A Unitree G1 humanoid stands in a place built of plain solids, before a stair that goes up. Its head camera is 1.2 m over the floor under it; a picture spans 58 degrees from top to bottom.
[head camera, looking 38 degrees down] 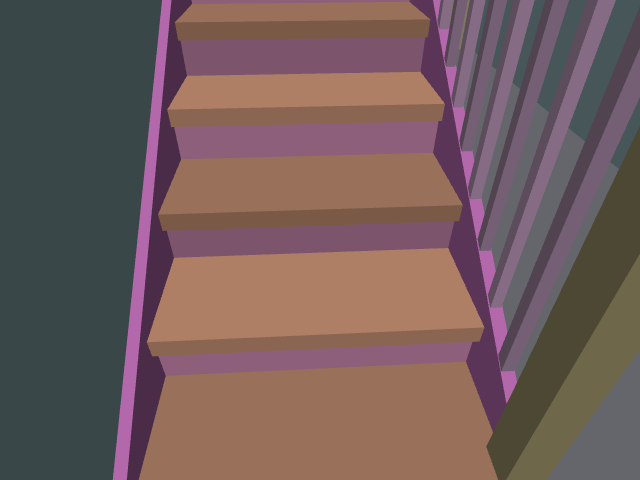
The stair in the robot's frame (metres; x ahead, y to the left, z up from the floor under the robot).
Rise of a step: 0.18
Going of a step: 0.28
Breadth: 0.83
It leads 3 degrees to the left of straight ahead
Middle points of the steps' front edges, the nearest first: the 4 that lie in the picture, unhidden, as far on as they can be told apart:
0.69 0.00 0.36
0.98 0.02 0.54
1.26 0.04 0.72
1.55 0.05 0.89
